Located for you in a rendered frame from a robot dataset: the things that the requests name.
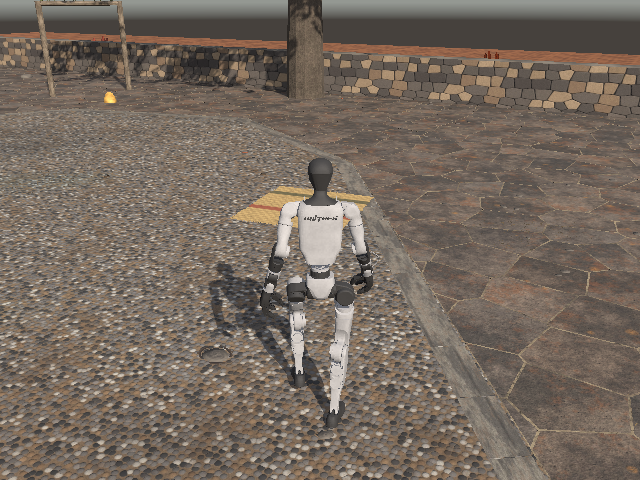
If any left robot upper arm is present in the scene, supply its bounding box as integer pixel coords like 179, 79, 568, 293
274, 201, 300, 258

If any left robot thigh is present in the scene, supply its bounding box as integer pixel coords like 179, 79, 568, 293
286, 277, 307, 330

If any robot right hand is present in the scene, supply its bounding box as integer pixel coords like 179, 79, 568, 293
350, 272, 373, 294

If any robot left hand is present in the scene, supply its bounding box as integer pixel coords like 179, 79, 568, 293
260, 290, 283, 319

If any left robot forearm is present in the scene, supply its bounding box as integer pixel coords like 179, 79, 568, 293
263, 243, 284, 293

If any right robot forearm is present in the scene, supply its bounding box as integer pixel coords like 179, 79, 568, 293
356, 240, 373, 277

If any right robot upper arm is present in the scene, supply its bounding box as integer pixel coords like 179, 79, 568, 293
341, 201, 367, 255

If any robot left shin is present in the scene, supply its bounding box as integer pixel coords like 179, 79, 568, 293
289, 313, 304, 375

